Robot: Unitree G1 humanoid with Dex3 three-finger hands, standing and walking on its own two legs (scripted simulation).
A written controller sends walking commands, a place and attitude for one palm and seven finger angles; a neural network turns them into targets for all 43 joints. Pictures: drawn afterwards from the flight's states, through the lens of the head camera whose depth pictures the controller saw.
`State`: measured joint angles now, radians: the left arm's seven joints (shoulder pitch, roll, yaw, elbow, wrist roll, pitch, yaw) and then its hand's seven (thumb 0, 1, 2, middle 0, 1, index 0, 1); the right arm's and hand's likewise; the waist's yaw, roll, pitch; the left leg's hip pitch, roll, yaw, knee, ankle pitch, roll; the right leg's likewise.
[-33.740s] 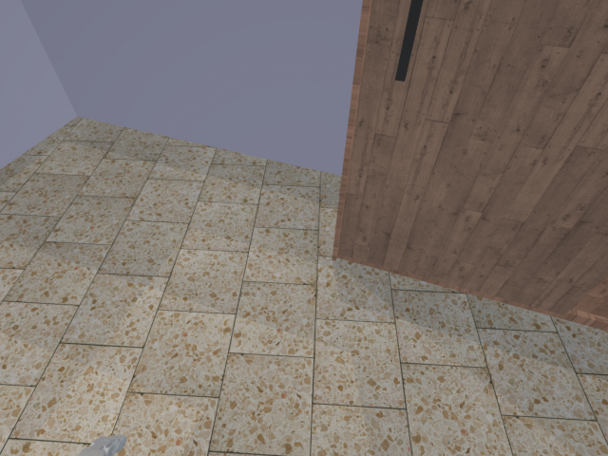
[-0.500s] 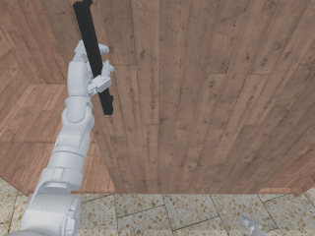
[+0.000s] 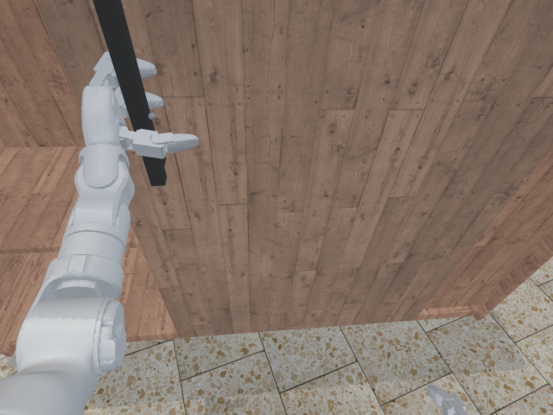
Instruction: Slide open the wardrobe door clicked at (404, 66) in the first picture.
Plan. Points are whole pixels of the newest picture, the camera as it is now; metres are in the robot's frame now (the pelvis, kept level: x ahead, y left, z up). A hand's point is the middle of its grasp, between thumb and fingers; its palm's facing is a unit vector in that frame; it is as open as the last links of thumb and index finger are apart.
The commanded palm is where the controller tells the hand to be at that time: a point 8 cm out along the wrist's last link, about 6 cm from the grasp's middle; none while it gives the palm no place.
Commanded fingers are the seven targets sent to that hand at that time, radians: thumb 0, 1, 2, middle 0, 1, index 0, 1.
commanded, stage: loosen the grip on the handle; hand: left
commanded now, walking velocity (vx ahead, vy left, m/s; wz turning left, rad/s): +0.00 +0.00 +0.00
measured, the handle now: (140, 95) +0.48 +0.21 +0.23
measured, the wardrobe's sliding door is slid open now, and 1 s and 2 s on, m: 0.56 0.56 0.56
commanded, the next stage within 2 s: slip the hand off the handle in 0.22 s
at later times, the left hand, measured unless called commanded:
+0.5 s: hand (146, 115) +0.45 +0.19 +0.22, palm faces +0.15 -0.99 -0.07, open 14.7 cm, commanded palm +0.42 +0.25 +0.22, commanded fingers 0.00 -0.55 0.20 -0.25 -1.15 -0.25 -1.15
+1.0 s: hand (77, 119) +0.42 +0.27 +0.23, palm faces +0.32 -0.95 -0.08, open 14.7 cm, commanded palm +0.37 +0.29 +0.22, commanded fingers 0.00 -0.55 0.20 -0.25 -1.15 -0.25 -1.15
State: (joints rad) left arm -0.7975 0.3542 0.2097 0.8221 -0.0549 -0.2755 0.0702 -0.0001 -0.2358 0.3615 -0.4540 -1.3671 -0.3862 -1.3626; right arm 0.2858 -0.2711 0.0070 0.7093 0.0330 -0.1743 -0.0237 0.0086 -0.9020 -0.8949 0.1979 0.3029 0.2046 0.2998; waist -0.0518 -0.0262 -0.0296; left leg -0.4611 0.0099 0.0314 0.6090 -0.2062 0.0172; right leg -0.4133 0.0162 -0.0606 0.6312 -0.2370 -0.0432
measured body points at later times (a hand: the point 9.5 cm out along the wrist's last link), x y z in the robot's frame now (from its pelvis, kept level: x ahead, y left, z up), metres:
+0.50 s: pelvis +0.04 +0.02 +0.00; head +0.03 +0.02 +0.45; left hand +0.43 +0.24 +0.23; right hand +0.15 -0.24 -0.09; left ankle +0.10 +0.11 -0.72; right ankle +0.06 -0.09 -0.72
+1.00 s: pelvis +0.08 +0.01 +0.01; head +0.07 +0.01 +0.46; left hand +0.39 +0.32 +0.24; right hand +0.24 -0.23 -0.07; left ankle +0.10 +0.11 -0.72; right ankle +0.06 -0.09 -0.72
